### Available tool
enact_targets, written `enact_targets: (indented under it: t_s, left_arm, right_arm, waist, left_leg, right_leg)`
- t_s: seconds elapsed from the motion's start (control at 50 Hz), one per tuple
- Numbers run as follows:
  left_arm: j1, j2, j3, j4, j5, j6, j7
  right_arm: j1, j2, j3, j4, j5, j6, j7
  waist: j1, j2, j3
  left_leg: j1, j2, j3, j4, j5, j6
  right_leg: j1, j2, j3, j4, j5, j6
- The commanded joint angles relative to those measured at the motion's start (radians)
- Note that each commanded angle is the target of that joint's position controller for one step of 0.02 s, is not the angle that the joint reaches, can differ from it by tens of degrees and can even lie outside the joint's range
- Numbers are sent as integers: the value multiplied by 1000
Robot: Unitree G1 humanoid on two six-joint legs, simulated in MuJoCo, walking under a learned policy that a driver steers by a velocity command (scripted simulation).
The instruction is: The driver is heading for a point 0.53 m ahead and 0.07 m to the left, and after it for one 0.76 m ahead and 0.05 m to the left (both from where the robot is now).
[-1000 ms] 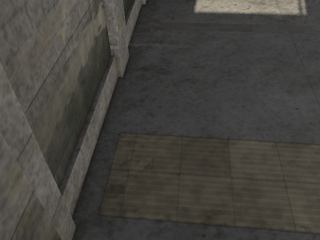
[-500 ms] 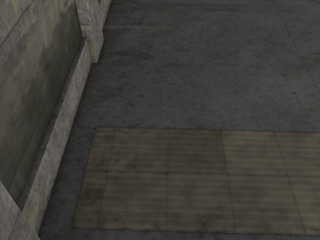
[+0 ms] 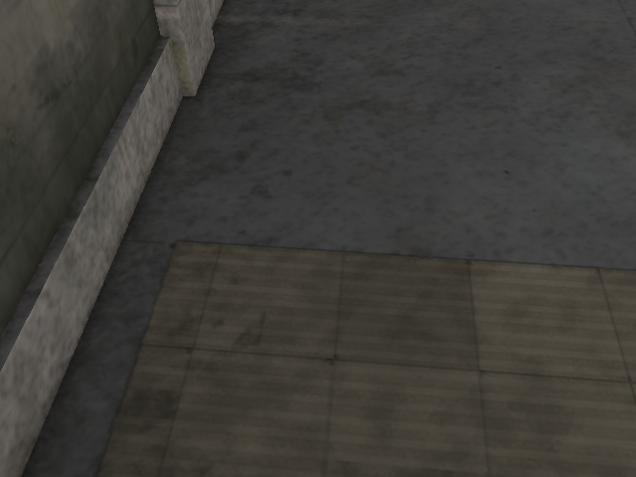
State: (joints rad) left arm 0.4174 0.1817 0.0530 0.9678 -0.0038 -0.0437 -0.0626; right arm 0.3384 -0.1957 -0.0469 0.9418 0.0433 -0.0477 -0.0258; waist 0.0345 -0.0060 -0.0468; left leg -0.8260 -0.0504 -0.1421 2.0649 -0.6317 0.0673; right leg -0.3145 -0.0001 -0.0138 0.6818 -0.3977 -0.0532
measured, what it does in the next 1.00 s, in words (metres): goes down, turning left: left foot 0.23 m lower, then right foot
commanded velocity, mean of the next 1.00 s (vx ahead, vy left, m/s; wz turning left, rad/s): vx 0.46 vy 0.00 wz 0.24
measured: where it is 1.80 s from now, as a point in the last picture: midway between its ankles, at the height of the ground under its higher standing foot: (315, 438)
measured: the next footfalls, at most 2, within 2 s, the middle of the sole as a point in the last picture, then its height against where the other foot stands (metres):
left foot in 0.38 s outside the picture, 0.23 m lower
right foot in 0.72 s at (362, 455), level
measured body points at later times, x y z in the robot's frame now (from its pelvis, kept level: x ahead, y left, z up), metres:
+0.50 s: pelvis +0.34 +0.05 -0.22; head +0.38 +0.05 +0.23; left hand +0.37 +0.29 -0.36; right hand +0.41 -0.19 -0.36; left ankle +0.36 +0.14 -0.95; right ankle +0.23 -0.11 -0.72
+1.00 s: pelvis +0.61 +0.04 -0.20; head +0.65 +0.04 +0.25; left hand +0.59 +0.31 -0.32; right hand +0.84 -0.15 -0.32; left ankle +0.66 +0.22 -0.90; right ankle +0.63 -0.06 -0.95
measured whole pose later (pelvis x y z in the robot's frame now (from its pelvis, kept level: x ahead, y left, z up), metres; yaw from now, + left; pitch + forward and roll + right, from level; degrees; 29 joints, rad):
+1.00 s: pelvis +0.61 +0.04 -0.20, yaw +15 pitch +4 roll +1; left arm 0.30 0.21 0.06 0.86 0.00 -0.08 0.00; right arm 0.12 -0.24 -0.06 0.79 0.00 -0.05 -0.01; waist 0.05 0.02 0.01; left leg -0.58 0.01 -0.07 0.75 -0.19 -0.01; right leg -0.22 0.02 0.01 0.35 -0.19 -0.04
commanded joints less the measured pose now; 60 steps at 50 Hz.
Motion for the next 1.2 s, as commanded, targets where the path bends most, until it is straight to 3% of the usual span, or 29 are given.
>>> enact_targets:
  t_s: [0.02,0.04,0.08,0.12,0.14,0.28,0.34,0.36,0.38,0.4,0.42,0.44,0.46,0.48,0.5,0.52,0.56,0.58,0.68,0.72,0.74,0.76,0.78,0.82,0.9,0.98,1.12,1.16,1.2]
  left_arm:
    - [180,100,-1,49,43,-18,12]
    - [28,-4,-49,-1,40,-23,54]
    - [-15,154,-13,-9,21,-38,102]
    - [32,91,-32,-2,-19,-68,144]
    - [111,71,-37,30,-42,-66,150]
    - [243,33,-18,44,-25,-7,150]
    - [100,74,5,41,1,-16,117]
    - [96,52,-5,56,8,-28,97]
    - [64,36,8,60,17,-47,81]
    - [68,44,14,5,37,-75,76]
    - [109,83,7,-60,1,-107,63]
    - [23,85,-12,-131,-13,-119,58]
    - [-28,67,-12,-143,-3,-114,65]
    - [-45,56,-13,-191,-48,-120,69]
    - [-177,85,6,-219,-34,-87,92]
    - [-210,90,9,-232,-8,-65,102]
    - [-270,64,2,-265,26,-59,111]
    - [-302,43,-3,-265,16,-61,104]
    - [-396,82,15,-315,-3,-53,79]
    - [-219,136,39,-270,21,-73,67]
    - [-34,220,62,-241,30,-74,65]
    - [63,266,78,-199,13,-72,53]
    - [4,199,62,-211,-6,-74,57]
    - [-171,134,34,-246,3,-73,53]
    - [-228,110,23,-225,21,-75,50]
    - [-199,173,39,-188,-7,-51,70]
    - [-133,174,34,-131,-17,-39,84]
    - [7,87,8,-113,10,-55,79]
    - [-43,122,8,-121,6,-25,82]
  right_arm:
    - [-150,32,32,-167,39,-8,11]
    - [-179,-36,10,-181,10,11,8]
    - [-115,-6,4,-132,-58,6,9]
    - [-258,-61,-8,-193,-43,-20,43]
    - [-315,-21,-4,-197,-55,-20,55]
    - [-529,-11,8,-318,-10,-14,125]
    - [-146,-65,-20,-153,20,-5,115]
    - [24,-114,-45,-75,-14,1,106]
    - [233,-136,-54,1,-39,-6,96]
    - [272,-173,-45,34,-71,-7,88]
    - [238,-201,-51,25,-68,-14,67]
    - [226,-163,-48,9,-49,-9,62]
    - [177,-145,-51,5,-28,1,57]
    - [135,-247,-71,2,-40,-14,32]
    - [-65,-191,-51,-83,-54,-20,14]
    - [-148,-136,-30,-117,-62,-20,3]
    - [-165,-159,-35,-144,-34,-29,-13]
    - [-123,-162,-39,-125,-12,-23,-23]
    - [62,-113,-35,-75,19,-16,-16]
    - [60,-100,-30,-94,-1,-22,-8]
    - [111,-53,-15,-115,-24,-34,1]
    - [218,-33,2,-111,-5,-46,14]
    - [165,-116,-23,-103,6,-45,16]
    - [-10,-126,-30,-145,-27,-26,6]
    - [-18,-46,-20,-150,-43,-11,13]
    - [-129,-39,-9,-173,-42,-6,20]
    - [-196,-106,-23,-177,-57,-16,22]
    - [-132,-178,-36,-163,-76,-11,10]
    - [-147,-72,-4,-161,-63,6,16]
  waist:
    - [-29,-41,61]
    - [-108,65,159]
    - [-129,-15,98]
    - [-83,-1,153]
    - [-27,-3,129]
    - [138,-82,202]
    - [-24,-44,101]
    - [-96,50,18]
    - [-195,245,-5]
    - [-164,375,-68]
    - [-138,450,-170]
    - [-167,264,-249]
    - [-140,104,-253]
    - [-60,93,-314]
    - [5,-44,-105]
    - [40,-60,-52]
    - [33,-1,-21]
    - [10,72,-48]
    - [-22,69,-14]
    - [51,59,-87]
    - [90,-113,-237]
    - [73,-361,-356]
    - [61,-239,-194]
    - [17,-69,19]
    - [-66,-81,-30]
    - [-49,-126,-74]
    - [-50,-68,-69]
    - [-2,129,-212]
    - [-30,170,-213]
  left_leg:
    - [-593,149,-132,-326,301,-20]
    - [-376,172,-73,-606,515,-70]
    - [6,153,13,-795,820,-100]
    - [167,114,34,-1243,1326,-86]
    - [294,71,83,-1314,1420,-92]
    - [52,132,31,-1652,1205,-60]
    - [434,210,29,-1838,1255,10]
    - [708,123,151,-1887,1268,16]
    - [1072,189,77,-1817,1443,98]
    - [1301,228,45,-1476,1786,113]
    - [1473,281,-97,-1356,1806,238]
    - [1521,315,-200,-1425,1335,293]
    - [1368,298,-266,-1493,1073,299]
    - [1207,446,-569,-1612,539,349]
    - [839,422,-547,-1696,696,315]
    - [601,389,-491,-1712,822,305]
    - [386,252,-288,-1732,915,238]
    - [333,152,-187,-1729,908,204]
    - [503,137,-255,-1655,699,132]
    - [469,72,-196,-1441,784,84]
    - [269,-34,-105,-1128,551,28]
    - [101,-93,-85,-875,68,0]
    - [-34,-30,-90,-786,74,-7]
    - [2,32,-18,-834,209,-25]
    - [256,65,64,-1102,317,-68]
    - [399,39,116,-1372,526,-83]
    - [603,39,114,-1683,771,-9]
    - [958,293,-83,-1560,1405,153]
    - [878,371,-193,-1624,1236,234]
  right_leg:
    - [267,-481,726,-177,373,-300]
    - [-36,-364,522,-195,409,-237]
    - [-235,-253,400,-184,485,-190]
    - [-297,-119,211,-121,131,-124]
    - [-294,-100,191,-129,84,-120]
    - [183,-125,224,230,98,-113]
    - [100,-163,215,541,242,-106]
    - [38,-73,85,789,340,-70]
    - [-311,61,-16,1243,-264,0]
    - [-612,46,-13,1435,-517,26]
    - [-827,18,67,1446,-444,60]
    - [-963,-41,86,1281,-329,57]
    - [-926,-71,59,1267,-293,59]
    - [-871,-97,183,1015,-37,36]
    - [-762,-124,172,752,84,93]
    - [-585,-144,190,589,115,125]
    - [-305,-135,144,223,218,145]
    - [-135,-67,90,105,355,139]
    - [-4,13,64,-160,412,79]
    - [240,-21,70,-157,402,-3]
    - [564,-218,307,-140,460,-125]
    - [699,-416,741,-302,234,-267]
    - [614,-412,760,-342,48,-247]
    - [318,-327,477,-338,496,-199]
    - [125,-221,216,-368,987,-160]
    - [105,-186,107,-368,1001,-141]
    - [142,-147,130,-237,677,-64]
    - [-74,-35,58,-31,231,36]
    - [-105,-51,85,82,-183,89]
